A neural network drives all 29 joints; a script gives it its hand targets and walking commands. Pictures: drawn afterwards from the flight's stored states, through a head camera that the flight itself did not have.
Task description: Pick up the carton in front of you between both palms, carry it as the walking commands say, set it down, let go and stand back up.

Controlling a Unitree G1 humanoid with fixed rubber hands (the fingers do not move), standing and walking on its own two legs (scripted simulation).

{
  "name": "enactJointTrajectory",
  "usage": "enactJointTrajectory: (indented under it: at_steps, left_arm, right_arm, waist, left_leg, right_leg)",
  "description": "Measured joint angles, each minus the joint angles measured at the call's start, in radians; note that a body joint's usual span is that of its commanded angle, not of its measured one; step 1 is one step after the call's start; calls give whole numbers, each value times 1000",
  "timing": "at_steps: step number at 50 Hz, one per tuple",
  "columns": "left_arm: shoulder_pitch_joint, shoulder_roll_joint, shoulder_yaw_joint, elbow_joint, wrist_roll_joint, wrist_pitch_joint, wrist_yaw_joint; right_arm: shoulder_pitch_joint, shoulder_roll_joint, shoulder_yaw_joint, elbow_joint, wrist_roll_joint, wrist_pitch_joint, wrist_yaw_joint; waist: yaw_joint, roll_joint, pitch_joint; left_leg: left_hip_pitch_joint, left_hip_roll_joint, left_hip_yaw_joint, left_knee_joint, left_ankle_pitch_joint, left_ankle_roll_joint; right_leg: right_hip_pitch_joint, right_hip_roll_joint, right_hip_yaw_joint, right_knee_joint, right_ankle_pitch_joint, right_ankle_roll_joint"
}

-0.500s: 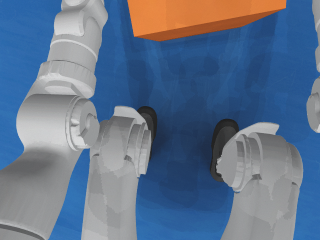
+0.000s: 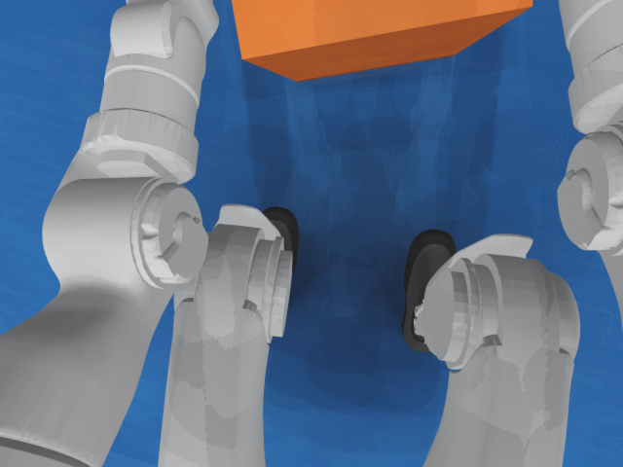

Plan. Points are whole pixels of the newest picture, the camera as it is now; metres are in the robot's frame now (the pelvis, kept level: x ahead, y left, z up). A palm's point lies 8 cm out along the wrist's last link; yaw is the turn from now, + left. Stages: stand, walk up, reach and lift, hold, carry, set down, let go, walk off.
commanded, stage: reach and lift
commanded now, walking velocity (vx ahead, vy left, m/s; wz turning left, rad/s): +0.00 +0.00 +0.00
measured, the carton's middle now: out of the picture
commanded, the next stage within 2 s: none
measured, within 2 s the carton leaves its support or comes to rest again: leaves its support in 0.16 s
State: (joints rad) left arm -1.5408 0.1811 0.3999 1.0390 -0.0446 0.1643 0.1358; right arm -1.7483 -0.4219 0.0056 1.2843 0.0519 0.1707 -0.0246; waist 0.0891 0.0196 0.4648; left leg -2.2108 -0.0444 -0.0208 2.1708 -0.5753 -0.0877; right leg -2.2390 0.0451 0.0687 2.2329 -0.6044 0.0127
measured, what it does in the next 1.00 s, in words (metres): rises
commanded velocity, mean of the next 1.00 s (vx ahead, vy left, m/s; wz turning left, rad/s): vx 0.00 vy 0.00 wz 0.00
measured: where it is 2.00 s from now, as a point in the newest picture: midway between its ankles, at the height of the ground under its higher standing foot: (345, 296)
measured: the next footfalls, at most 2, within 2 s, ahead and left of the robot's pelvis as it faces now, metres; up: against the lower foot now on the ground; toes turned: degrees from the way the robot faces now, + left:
none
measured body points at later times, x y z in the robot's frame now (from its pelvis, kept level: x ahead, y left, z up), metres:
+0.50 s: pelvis +0.00 +0.01 +0.05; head +0.31 -0.02 +0.38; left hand +0.53 +0.15 -0.04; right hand +0.56 -0.15 -0.03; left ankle +0.12 +0.14 -0.34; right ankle +0.10 -0.12 -0.34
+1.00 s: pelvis +0.01 +0.01 +0.16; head +0.26 -0.02 +0.54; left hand +0.50 +0.15 +0.11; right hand +0.51 -0.15 +0.10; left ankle +0.12 +0.14 -0.34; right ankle +0.10 -0.12 -0.34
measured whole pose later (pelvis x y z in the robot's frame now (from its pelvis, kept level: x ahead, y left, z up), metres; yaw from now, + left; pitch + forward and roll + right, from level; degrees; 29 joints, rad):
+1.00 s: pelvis +0.01 +0.01 +0.16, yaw -3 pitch +42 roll +1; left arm -0.94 -0.07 0.53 0.56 0.20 0.41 0.07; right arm -1.04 -0.04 -0.39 0.72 -0.22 0.41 -0.02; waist 0.05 0.00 -0.19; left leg -1.87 -0.09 -0.10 1.61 -0.47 -0.08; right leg -1.88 0.11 0.11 1.62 -0.48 0.06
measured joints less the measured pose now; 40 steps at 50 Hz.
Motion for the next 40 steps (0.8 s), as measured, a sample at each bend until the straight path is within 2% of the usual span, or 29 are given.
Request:
enactJointTrajectory:
  at_steps: [3, 7, 11, 13, 15, 19, 26, 30, 34, 40]
  left_arm:
    - [36, 6, 17, -35, 17, 31, -24]
    - [80, 3, 12, -88, -2, 56, -22]
    - [144, -29, 0, -170, -31, 83, 12]
    - [190, -58, -5, -227, -36, 95, 67]
    - [245, -81, 6, -286, -31, 108, 69]
    - [334, -119, 46, -358, 14, 134, 45]
    - [371, -190, 181, -341, 197, 182, -21]
    - [381, -210, 213, -352, 258, 201, -40]
    - [395, -219, 218, -382, 281, 220, -54]
    - [448, -232, 193, -442, 277, 245, -61]
  right_arm:
    - [53, 27, -51, -56, -30, 21, 13]
    - [131, 55, -72, -140, -26, 39, -2]
    - [212, 71, -51, -224, 2, 68, -49]
    - [250, 87, -51, -269, 6, 89, -65]
    - [288, 106, -68, -316, -4, 112, -66]
    - [353, 167, -152, -370, -56, 148, -56]
    - [408, 251, -338, -336, -232, 176, -4]
    - [423, 277, -397, -339, -295, 185, 12]
    - [447, 300, -424, -376, -320, 196, 21]
    - [523, 332, -420, -465, -310, 221, 23]
  waist:
    - [-7, 2, -31]
    - [-11, 7, -71]
    - [-6, 11, -129]
    - [-5, 11, -170]
    - [-8, 9, -221]
    - [-23, 0, -337]
    - [-27, -25, -492]
    - [-29, -32, -525]
    - [-34, -34, -546]
    - [-41, -30, -582]
  left_leg:
    - [-13, -5, -8, 16, -13, -3]
    - [-27, -12, -16, 25, -26, -7]
    - [-40, -27, -28, 19, -28, -13]
    - [-47, -38, -37, 9, -22, -16]
    - [-49, -47, -45, -10, -18, -20]
    - [-34, -50, -52, -70, -7, -28]
    - [31, -42, -51, -227, 50, -10]
    - [72, -46, -57, -308, 83, -8]
    - [105, -52, -64, -368, 105, -8]
    - [160, -55, -72, -438, 115, -5]
  right_leg:
    - [-10, 0, -6, 12, -13, -3]
    - [-22, 0, -12, 19, -26, -4]
    - [-33, 9, -11, 8, -27, 2]
    - [-37, 21, -7, -6, -23, 11]
    - [-39, 32, -2, -28, -15, 22]
    - [-24, 51, 10, -94, 9, 40]
    - [43, 65, 22, -260, 73, 46]
    - [85, 66, 25, -343, 105, 43]
    - [121, 66, 26, -404, 125, 44]
    - [180, 65, 28, -477, 133, 47]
